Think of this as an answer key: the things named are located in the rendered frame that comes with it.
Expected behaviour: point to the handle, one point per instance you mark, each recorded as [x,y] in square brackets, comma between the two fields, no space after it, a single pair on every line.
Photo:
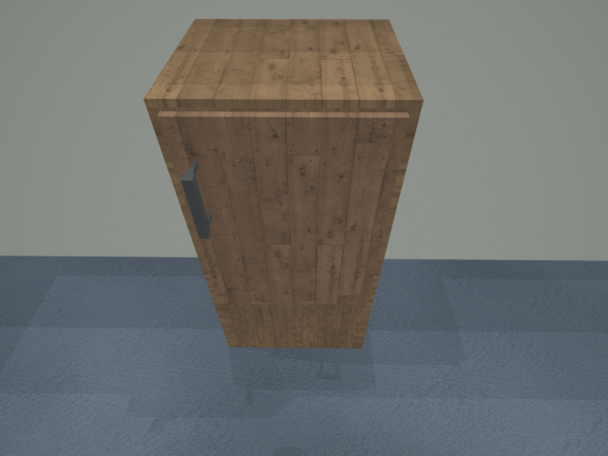
[192,193]

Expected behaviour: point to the cupboard door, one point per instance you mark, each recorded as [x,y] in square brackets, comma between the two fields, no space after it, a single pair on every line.
[299,200]

